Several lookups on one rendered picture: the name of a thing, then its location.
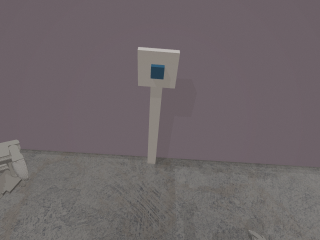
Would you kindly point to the button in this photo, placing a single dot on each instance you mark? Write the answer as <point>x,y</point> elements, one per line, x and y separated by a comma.
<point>157,71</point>

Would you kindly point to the panel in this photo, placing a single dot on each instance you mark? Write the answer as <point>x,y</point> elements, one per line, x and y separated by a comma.
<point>145,58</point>

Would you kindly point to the robot right hand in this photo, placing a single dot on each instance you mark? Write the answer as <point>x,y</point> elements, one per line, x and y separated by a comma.
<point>254,236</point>

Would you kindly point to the robot left hand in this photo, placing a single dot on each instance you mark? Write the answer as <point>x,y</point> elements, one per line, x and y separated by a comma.
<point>12,166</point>

